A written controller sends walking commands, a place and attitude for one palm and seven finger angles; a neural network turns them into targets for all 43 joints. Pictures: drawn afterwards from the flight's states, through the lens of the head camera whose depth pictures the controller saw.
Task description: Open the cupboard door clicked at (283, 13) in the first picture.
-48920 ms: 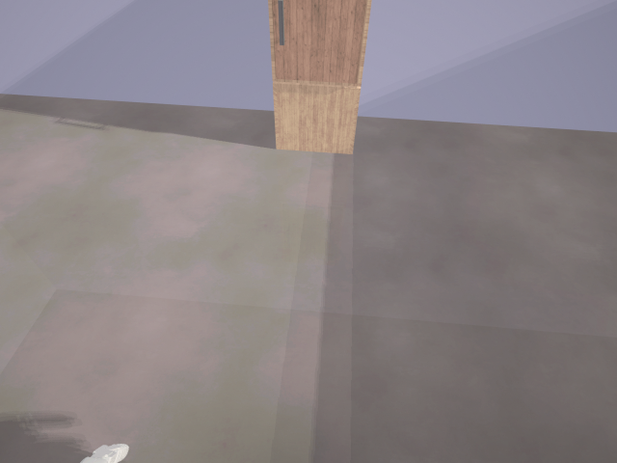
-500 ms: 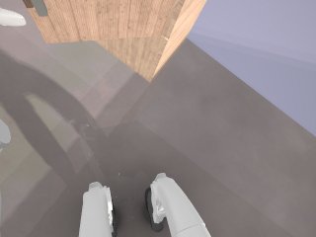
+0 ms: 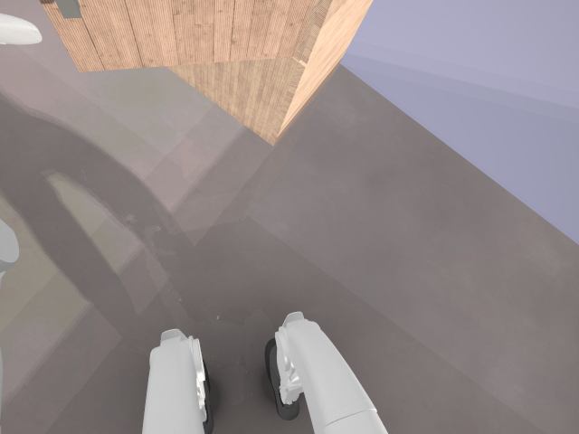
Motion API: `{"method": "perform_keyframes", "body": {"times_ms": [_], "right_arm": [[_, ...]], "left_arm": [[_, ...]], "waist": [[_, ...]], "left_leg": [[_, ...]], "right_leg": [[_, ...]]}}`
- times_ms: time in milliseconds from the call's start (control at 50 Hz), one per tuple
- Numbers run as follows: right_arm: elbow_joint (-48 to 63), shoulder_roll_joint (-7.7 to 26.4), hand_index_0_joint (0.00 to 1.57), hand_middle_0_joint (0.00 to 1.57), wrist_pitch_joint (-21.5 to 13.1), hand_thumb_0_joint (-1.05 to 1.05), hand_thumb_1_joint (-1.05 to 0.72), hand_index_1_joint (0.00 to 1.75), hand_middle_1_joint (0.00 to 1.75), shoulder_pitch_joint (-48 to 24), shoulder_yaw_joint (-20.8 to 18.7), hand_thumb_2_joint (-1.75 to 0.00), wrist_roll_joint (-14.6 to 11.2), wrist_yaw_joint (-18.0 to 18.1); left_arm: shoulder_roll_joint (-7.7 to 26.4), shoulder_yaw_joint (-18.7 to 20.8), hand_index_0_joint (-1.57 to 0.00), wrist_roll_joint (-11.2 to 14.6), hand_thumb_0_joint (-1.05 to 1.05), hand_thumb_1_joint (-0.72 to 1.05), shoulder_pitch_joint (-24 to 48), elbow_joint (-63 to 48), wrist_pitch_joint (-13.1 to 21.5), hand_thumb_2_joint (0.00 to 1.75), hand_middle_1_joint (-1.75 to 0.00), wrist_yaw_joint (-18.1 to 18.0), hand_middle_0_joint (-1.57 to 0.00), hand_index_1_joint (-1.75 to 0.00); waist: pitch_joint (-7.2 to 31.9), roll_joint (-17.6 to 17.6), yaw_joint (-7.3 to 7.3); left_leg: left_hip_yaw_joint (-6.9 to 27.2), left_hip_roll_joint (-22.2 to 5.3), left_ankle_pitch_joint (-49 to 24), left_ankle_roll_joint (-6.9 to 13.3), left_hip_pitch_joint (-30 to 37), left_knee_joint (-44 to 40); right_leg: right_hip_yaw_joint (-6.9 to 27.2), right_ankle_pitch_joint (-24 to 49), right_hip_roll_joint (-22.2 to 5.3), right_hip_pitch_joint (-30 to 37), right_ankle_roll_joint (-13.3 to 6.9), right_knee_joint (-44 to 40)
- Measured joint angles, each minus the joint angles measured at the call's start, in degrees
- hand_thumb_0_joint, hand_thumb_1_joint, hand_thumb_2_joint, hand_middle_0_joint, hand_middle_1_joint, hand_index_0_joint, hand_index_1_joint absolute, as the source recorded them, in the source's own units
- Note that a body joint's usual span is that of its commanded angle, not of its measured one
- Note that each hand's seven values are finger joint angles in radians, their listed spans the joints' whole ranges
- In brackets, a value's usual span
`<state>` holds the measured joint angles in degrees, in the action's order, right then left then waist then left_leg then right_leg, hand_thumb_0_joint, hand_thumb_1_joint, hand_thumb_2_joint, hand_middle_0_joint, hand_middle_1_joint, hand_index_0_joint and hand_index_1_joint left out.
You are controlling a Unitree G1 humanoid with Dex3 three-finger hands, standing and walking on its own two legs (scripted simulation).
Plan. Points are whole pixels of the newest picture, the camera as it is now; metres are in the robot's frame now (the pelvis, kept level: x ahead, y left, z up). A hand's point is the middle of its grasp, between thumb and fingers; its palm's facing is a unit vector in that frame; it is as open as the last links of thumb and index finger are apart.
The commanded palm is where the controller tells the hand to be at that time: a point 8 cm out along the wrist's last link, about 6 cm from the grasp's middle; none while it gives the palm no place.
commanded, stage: move the hooked fingers beside the handle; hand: left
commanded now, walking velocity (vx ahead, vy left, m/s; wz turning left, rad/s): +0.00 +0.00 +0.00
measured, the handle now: out of the picture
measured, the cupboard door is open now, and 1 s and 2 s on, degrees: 49 49 48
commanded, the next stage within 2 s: slide the fingers in behind the handle in 0.56 s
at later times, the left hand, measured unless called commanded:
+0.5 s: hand out of the picture +0.61 +0.25 +0.06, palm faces +0.13 -0.99 -0.03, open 14.0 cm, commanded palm +0.61 +0.24 +0.06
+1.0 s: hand out of the picture +0.62 +0.22 +0.06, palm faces +0.11 -0.99 -0.01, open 14.0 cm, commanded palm +0.61 +0.22 +0.05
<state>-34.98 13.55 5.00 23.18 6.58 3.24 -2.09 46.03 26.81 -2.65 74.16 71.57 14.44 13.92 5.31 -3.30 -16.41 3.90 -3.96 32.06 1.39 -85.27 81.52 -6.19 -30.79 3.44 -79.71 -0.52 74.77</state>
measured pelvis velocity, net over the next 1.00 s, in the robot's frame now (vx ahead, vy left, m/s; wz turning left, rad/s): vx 0.00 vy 0.00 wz -0.01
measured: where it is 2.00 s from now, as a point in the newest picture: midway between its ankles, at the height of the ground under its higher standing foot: (243, 401)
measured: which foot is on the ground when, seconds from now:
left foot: down 0.00-1.00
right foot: down 0.00-1.00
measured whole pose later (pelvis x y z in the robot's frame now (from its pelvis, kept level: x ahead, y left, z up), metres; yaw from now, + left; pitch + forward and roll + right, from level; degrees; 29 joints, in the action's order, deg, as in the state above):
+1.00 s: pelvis +0.00 +0.00 +0.00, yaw -1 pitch +36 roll -8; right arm -34.3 13.9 4.3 23.9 6.2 4.0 -2.7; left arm 43.5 26.5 -3.8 73.7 72.0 14.5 10.1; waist 5.8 -3.8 -17.5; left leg 3.6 -4.2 32.9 1.7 -85.6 82.1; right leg -5.7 -31.3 3.7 -80.2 -0.2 75.0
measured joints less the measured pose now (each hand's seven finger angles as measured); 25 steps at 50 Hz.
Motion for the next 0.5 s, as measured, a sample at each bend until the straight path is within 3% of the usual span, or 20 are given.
{"method": "perform_keyframes", "body": {"times_ms": [200,320,500], "right_arm": [[1.7,1.5,0.21,0.2,-0.6,0.0,-0.9,0.3,0.3,0.5,0.0,-0.9,0.6,0.3],[1.4,1.6,0.2,0.2,-0.4,0.0,-0.9,0.3,0.3,0.2,0.1,-0.9,0.3,0.3],[0.4,0.8,0.21,0.2,-0.6,0.0,-0.9,0.3,0.3,0.0,0.4,-0.9,0.3,0.6]], "left_arm": [[0.9,0.7,-0.3,-2.0,-0.01,-0.5,-0.2,3.0,0.9,0.3,-1.2,-1.8,-0.3,-1.2],[1.9,2.0,-0.3,-2.0,-0.01,-0.5,-0.6,2.3,2.3,0.3,-1.2,-1.5,-0.3,-1.2],[3.3,0.3,-0.3,-1.7,-0.01,-0.5,2.4,1.4,1.0,0.3,-1.2,-0.4,-0.3,-1.2]], "waist": [[0.7,-0.5,-1.96],[-0.1,-0.3,-1.78],[-0.3,0.1,-1.68]], "left_leg": [[0.0,-0.4,0.3,0.2,-0.4,1.0],[-0.5,-0.6,0.3,0.5,-1.2,1.7],[0.0,-0.1,0.1,0.5,-3.4,2.4]], "right_leg": [[0.1,0.1,0.4,-0.4,0.1,0.5],[0.5,0.2,0.5,-1.4,0.4,1.4],[0.0,0.2,0.1,-3.2,0.4,2.0]]}}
